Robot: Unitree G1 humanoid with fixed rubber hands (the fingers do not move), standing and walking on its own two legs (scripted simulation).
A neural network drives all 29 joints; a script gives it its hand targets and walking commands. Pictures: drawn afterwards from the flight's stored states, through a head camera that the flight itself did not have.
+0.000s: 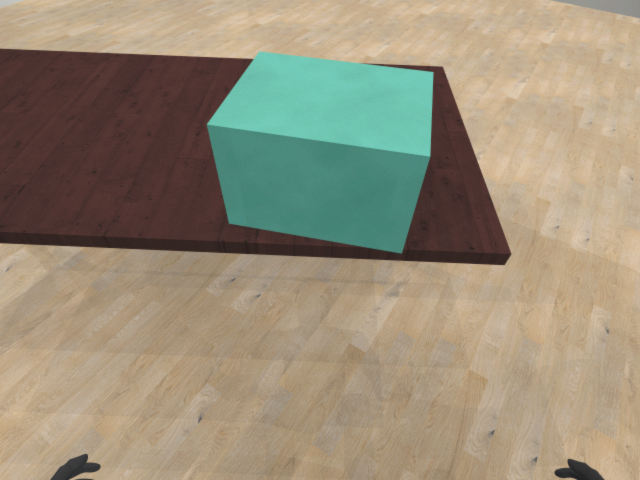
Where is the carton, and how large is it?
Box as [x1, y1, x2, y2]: [207, 51, 432, 253]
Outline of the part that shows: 259,51 207,123 229,223 401,253 429,158 432,72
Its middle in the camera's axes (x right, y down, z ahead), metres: +0.01 -0.15 +0.65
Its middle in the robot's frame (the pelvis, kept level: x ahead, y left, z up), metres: +0.60 -0.02 +0.08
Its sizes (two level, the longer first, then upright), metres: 0.294 0.229 0.192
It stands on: a table, 0.74 m high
